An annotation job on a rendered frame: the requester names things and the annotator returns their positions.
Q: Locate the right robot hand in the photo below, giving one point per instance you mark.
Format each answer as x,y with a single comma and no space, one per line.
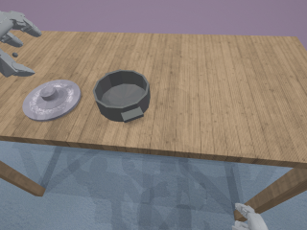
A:
255,221

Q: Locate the lid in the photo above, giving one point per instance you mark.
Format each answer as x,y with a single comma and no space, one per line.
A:
35,108

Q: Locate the left robot hand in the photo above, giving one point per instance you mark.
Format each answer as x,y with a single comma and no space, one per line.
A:
15,20

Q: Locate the knob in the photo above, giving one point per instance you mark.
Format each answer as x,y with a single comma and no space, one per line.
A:
48,93

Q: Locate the table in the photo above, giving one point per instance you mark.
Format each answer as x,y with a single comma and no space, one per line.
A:
221,97

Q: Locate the pot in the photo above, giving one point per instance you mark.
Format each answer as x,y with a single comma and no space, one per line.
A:
122,95

